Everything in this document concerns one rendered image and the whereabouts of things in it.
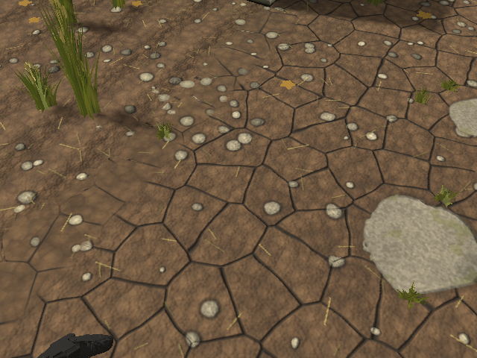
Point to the left robot hand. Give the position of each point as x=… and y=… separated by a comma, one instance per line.
x=71, y=346

